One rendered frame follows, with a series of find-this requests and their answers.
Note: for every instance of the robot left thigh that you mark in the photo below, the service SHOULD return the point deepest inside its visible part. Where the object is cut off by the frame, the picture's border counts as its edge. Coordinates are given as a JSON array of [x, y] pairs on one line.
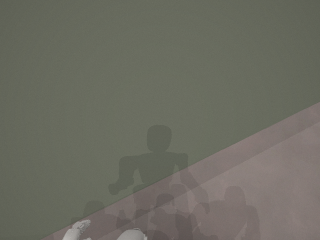
[[132, 234]]

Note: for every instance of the left robot hand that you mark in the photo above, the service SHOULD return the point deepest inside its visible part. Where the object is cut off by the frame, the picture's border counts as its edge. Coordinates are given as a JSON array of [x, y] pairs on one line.
[[77, 229]]

